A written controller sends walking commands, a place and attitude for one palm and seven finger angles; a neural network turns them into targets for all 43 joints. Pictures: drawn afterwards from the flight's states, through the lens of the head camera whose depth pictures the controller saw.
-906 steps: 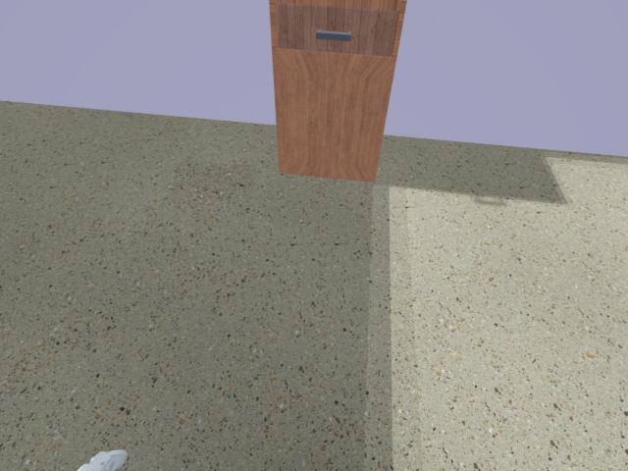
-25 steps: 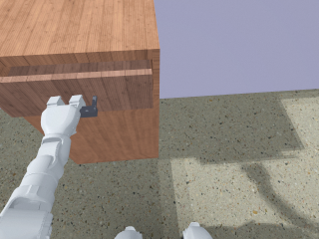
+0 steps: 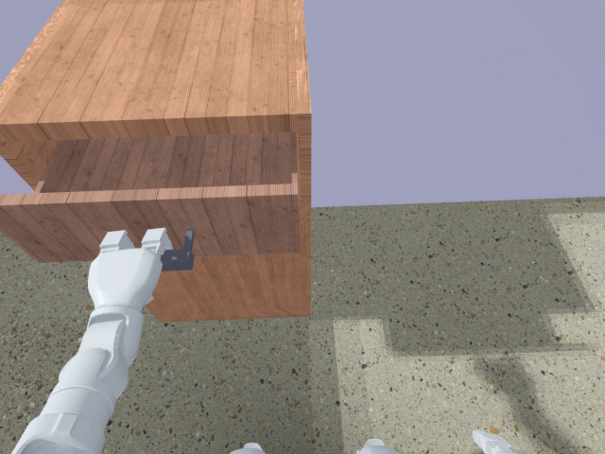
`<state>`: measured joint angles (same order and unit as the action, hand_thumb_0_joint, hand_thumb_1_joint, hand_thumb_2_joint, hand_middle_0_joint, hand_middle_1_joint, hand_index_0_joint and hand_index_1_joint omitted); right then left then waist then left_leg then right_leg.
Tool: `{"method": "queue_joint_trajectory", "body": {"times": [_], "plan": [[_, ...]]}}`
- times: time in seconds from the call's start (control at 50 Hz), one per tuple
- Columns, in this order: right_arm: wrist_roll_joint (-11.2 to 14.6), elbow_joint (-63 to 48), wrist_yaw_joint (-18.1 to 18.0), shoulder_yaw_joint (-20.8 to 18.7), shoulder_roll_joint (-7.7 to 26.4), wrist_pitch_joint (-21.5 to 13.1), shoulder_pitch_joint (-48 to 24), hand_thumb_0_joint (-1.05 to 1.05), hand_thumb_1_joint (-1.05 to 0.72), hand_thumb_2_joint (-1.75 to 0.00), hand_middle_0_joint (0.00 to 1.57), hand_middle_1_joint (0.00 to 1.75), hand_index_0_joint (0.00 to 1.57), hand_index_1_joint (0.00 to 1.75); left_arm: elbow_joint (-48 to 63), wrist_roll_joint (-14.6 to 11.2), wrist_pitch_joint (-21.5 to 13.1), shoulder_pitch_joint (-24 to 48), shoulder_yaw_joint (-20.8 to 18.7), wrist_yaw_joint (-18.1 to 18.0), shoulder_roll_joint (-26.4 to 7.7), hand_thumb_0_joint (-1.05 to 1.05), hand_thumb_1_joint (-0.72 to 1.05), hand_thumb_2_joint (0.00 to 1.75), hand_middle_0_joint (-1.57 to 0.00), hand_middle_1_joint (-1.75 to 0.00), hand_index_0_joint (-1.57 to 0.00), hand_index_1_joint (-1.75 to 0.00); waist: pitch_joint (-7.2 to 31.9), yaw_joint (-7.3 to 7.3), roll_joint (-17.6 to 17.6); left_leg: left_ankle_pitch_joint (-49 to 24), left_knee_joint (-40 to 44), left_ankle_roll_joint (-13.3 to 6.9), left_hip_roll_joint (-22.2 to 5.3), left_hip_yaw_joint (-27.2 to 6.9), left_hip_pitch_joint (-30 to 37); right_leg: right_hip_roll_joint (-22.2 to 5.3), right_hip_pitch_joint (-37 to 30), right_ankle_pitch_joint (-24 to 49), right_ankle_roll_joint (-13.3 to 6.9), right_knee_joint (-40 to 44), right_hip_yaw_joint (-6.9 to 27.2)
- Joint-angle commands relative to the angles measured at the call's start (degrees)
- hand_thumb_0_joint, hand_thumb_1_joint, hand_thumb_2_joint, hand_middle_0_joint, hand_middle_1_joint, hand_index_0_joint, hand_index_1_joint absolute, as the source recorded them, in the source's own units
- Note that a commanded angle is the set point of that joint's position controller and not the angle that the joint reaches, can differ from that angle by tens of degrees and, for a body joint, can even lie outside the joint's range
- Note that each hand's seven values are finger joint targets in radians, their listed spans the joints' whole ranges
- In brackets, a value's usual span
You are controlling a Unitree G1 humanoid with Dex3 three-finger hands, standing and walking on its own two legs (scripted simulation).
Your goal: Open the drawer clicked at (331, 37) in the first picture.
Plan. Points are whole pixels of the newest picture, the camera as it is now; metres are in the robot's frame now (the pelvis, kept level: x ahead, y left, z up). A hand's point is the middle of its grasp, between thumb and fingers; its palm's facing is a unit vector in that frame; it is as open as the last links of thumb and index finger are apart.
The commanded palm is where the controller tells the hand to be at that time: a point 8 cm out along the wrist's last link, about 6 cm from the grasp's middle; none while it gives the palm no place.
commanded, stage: pull the drawer open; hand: left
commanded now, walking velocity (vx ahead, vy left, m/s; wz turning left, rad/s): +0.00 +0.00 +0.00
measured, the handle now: (149, 249) +0.40 +0.25 -0.01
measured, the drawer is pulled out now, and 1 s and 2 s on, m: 0.12 0.24 0.30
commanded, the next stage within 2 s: open the thumb to release the handle in 1.72 s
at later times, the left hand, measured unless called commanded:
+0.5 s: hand (135, 325) +0.29 +0.25 -0.03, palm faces -0.01 -0.02 -1.00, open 5.8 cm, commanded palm +0.26 +0.25 +0.02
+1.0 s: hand (126, 369) +0.23 +0.25 -0.03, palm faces -0.01 -0.04 -1.00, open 5.7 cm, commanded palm +0.20 +0.25 +0.02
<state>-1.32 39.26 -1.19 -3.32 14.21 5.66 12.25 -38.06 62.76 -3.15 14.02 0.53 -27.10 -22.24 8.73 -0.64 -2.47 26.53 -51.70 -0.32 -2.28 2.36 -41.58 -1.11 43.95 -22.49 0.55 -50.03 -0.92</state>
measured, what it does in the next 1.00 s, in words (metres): stands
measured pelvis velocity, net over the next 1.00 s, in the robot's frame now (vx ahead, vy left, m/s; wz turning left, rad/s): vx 0.00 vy -0.01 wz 0.00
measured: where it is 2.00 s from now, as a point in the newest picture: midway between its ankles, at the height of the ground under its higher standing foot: outside the picture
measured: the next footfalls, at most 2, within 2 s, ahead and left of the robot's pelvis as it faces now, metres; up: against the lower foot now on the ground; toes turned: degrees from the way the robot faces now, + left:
none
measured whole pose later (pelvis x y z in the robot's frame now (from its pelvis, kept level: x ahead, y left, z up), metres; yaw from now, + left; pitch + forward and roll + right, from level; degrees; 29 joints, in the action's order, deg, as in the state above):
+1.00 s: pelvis +0.00 -0.01 +0.00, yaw +0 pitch +14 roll +0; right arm -2.1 36.5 -1.1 -3.0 13.9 2.7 8.6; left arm -12.3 62.8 -1.5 -15.1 0.7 -30.4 -19.9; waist 8.2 1.4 -2.0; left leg 28.0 -53.0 0.4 -2.5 2.6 -38.5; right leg -0.8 41.7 -24.5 0.0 -52.6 -0.5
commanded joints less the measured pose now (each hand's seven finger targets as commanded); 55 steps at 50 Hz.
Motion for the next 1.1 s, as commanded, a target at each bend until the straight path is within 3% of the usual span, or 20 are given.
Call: {"method": "queue_joint_trajectory", "body": {"times": [0.0,0.06,0.08,0.16,0.26,0.32,0.38,0.42,0.48,0.56,0.58,0.6,0.66,0.7,0.76,0.78,0.92,1.02,1.04,1.08], "plan": [[-0.25,-5.42,-0.83,-2.62,7.90,-2.50,0.87,0.00,-0.90,-0.90,0.20,0.30,0.20,0.30,10.43,-0.47,-0.62,9.69,-5.79,-2.01,-11.90,0.00,0.90,0.90,-0.40,-1.35,-0.40,-1.35,16.99,0.37,1.16,-21.01,5.63,-1.16,3.14,-0.01,9.36,3.01,-12.16,19.79,-2.87,4.74,-1.08],[-0.28,-6.06,-0.82,-2.51,7.85,-2.71,-0.23,0.00,-0.90,-0.90,0.20,0.30,0.20,0.30,12.33,-0.46,-0.82,5.66,-7.04,-2.38,-12.53,0.00,0.90,0.90,-0.40,-1.35,-0.40,-1.35,17.63,1.55,0.62,-21.77,5.71,-1.04,3.30,-0.10,9.12,3.05,-13.34,20.41,-3.11,4.34,-0.89],[-0.25,-6.42,-0.73,-2.67,7.47,-2.98,-0.23,0.00,-0.90,-0.90,0.20,0.30,0.20,0.30,13.56,-0.38,-0.89,4.20,-5.82,-2.59,-10.73,0.00,0.90,0.90,-0.40,-1.35,-0.40,-1.35,17.69,1.33,0.31,-22.55,5.54,-1.01,3.22,0.01,9.87,3.08,-12.88,20.85,-3.03,4.24,-1.04],[-0.21,-6.90,-0.45,-2.67,7.39,-3.64,-1.19,0.00,-0.90,-0.90,0.20,0.30,0.20,0.30,15.90,-0.85,-0.46,0.43,-5.03,-3.32,-8.79,0.00,0.90,0.90,-0.40,-1.35,-0.40,-1.35,16.42,1.10,0.81,-21.69,5.63,-0.87,3.16,-0.14,9.82,3.18,-12.15,19.41,-3.08,4.37,-1.54],[-0.33,-6.92,-0.79,-2.50,7.64,-4.34,-2.23,0.00,-0.90,-0.90,0.20,0.30,0.20,0.30,17.81,-0.49,0.45,0.19,-6.14,-4.05,-10.28,0.00,0.90,0.90,-0.40,-1.35,-0.40,-1.35,15.08,0.90,1.80,-18.62,5.68,-0.99,3.30,-0.18,9.15,3.00,-11.69,17.21,-2.98,4.71,-1.30],[-0.26,-6.62,-1.19,-2.23,7.40,-4.70,-2.44,0.00,-0.90,-0.90,0.20,0.30,0.20,0.30,17.03,-0.20,1.06,1.80,-4.89,-4.02,-9.64,0.00,0.90,0.90,-0.40,-1.35,-0.40,-1.35,13.19,0.39,2.16,-15.19,5.81,-1.09,3.55,-0.08,8.16,2.82,-10.39,14.46,-2.77,5.27,-1.13],[-0.26,-6.67,-1.49,-2.02,7.40,-4.76,-2.88,0.00,-0.90,-0.90,0.20,0.30,0.20,0.30,17.13,-0.12,1.66,0.57,-5.99,-3.75,-11.11,0.00,0.90,0.90,-0.40,-1.35,-0.40,-1.35,14.11,1.25,1.94,-14.81,6.11,-1.13,3.75,0.09,8.45,2.71,-11.38,13.93,-2.79,5.40,-0.86],[-0.21,-6.64,-1.75,-1.98,7.23,-4.93,-2.97,0.00,-0.90,-0.90,0.20,0.30,0.20,0.30,17.82,-0.01,1.75,2.33,-4.87,-3.53,-10.44,0.00,0.90,0.90,-0.40,-1.35,-0.40,-1.35,14.11,0.84,1.62,-14.51,5.99,-1.12,3.80,0.06,8.67,2.70,-10.86,13.63,-2.75,5.45,-0.86],[-0.23,-7.20,-1.66,-1.85,6.94,-5.00,-3.50,0.00,-0.90,-0.90,0.20,0.30,0.20,0.30,18.90,-0.53,2.03,-2.58,-5.23,-3.18,-10.14,0.00,0.90,0.90,-0.40,-1.35,-0.40,-1.35,15.68,1.99,0.63,-16.40,6.24,-0.96,3.81,0.08,9.82,2.73,-12.53,15.40,-2.93,5.16,-0.91],[-0.05,-8.02,-1.85,-1.66,7.07,-5.25,-4.43,0.00,-0.90,-0.90,0.20,0.30,0.20,0.30,20.08,-1.75,2.02,-7.47,-6.94,-2.19,-10.83,0.00,0.90,0.90,-0.40,-1.35,-0.40,-1.35,14.22,2.66,3.26,-15.98,6.58,-1.04,3.82,0.14,8.55,2.74,-14.34,15.84,-2.81,5.81,-0.58],[-0.08,-8.45,-1.79,-1.61,6.85,-5.24,-4.57,0.00,-0.90,-0.90,0.20,0.30,0.20,0.30,20.52,-1.61,1.95,-10.01,-6.82,-2.04,-10.43,0.00,0.90,0.90,-0.40,-1.35,-0.40,-1.35,14.16,3.28,2.87,-16.51,6.68,-0.99,3.86,0.30,8.63,2.80,-14.53,16.41,-2.81,5.62,-0.44],[-0.09,-8.94,-1.70,-1.66,6.75,-5.45,-4.60,0.00,-0.90,-0.90,0.20,0.30,0.20,0.30,22.64,-1.87,1.68,-10.91,-5.97,-1.97,-9.40,0.00,0.90,0.90,-0.40,-1.35,-0.40,-1.35,14.51,3.02,2.03,-17.05,6.70,-0.99,3.79,0.32,9.24,2.74,-14.64,17.16,-2.85,5.55,-0.67],[-0.07,-9.55,-1.36,-1.48,6.84,-5.51,-5.76,0.00,-0.90,-0.90,0.20,0.30,0.20,0.30,24.30,-2.19,1.59,-16.67,-7.71,-2.01,-9.96,0.00,0.90,0.90,-0.40,-1.35,-0.40,-1.35,12.83,3.85,2.10,-17.30,6.95,-0.85,3.71,0.25,8.87,2.87,-14.69,17.02,-3.08,5.63,-0.62],[-0.13,-9.75,-1.21,-1.43,6.62,-5.56,-5.86,0.00,-0.90,-0.90,0.20,0.30,0.20,0.30,25.47,-1.89,1.66,-17.80,-7.08,-2.33,-9.14,0.00,0.90,0.90,-0.40,-1.35,-0.40,-1.35,10.73,3.14,2.28,-16.33,6.73,-0.79,3.64,0.33,8.48,2.90,-13.28,16.27,-2.93,5.62,-0.83],[-0.47,-10.26,-0.84,-1.63,6.58,-5.67,-6.30,0.00,-0.90,-0.90,0.20,0.30,0.20,0.30,28.85,-1.23,1.47,-22.02,-8.48,-3.28,-9.45,0.00,0.90,0.90,-0.40,-1.35,-0.40,-1.35,12.81,4.11,1.00,-18.86,6.34,-0.58,3.50,0.22,9.52,3.07,-13.55,17.44,-3.28,4.49,-1.02],[-0.55,-10.50,-0.60,-1.69,6.34,-5.68,-6.42,0.00,-0.90,-0.90,0.20,0.30,0.20,0.30,30.14,-0.81,1.62,-23.14,-7.37,-3.69,-8.30,0.00,0.90,0.90,-0.40,-1.35,-0.40,-1.35,12.76,3.84,-0.17,-19.36,6.05,-0.47,3.42,0.35,10.24,3.04,-12.64,17.53,-3.23,4.26,-1.01],[-0.95,-10.64,-0.13,-1.71,6.21,-5.79,-7.51,0.00,-0.90,-0.90,0.20,0.30,0.20,0.30,34.52,-0.52,2.91,-27.39,-6.49,-5.51,-6.72,0.00,0.90,0.90,-0.40,-1.35,-0.40,-1.35,11.51,3.04,1.28,-18.99,4.96,-0.33,3.25,-0.08,10.32,3.14,-10.94,17.34,-3.13,3.51,-1.35],[-1.21,-10.55,-0.55,-1.35,6.06,-5.99,-8.27,0.00,-0.90,-0.90,0.20,0.30,0.20,0.30,35.73,-0.64,3.36,-28.56,-7.76,-5.76,-7.90,0.00,0.90,0.90,-0.40,-1.35,-0.40,-1.35,11.76,3.37,2.09,-17.98,4.57,-0.46,3.43,-0.32,10.22,3.04,-11.15,17.15,-3.03,3.19,-1.21],[-1.12,-10.84,-0.55,-1.30,5.85,-6.07,-8.46,0.00,-0.90,-0.90,0.20,0.30,0.20,0.30,35.58,-0.89,3.61,-30.41,-6.64,-5.65,-6.44,0.00,0.90,0.90,-0.40,-1.35,-0.40,-1.35,11.02,3.33,2.31,-17.52,4.65,-0.51,3.49,-0.33,10.22,2.99,-11.12,16.81,-3.02,3.50,-1.31],[-1.11,-11.03,-0.66,-0.99,5.77,-6.03,-8.92,0.00,-0.90,-0.90,0.20,0.30,0.20,0.30,36.64,-0.99,3.66,-30.51,-6.72,-5.48,-6.66,0.00,0.90,0.90,-0.40,-1.35,-0.40,-1.35,11.11,3.49,2.15,-17.47,4.75,-0.48,3.53,-0.36,10.38,2.87,-11.26,16.59,-2.95,3.52,-1.20]]}}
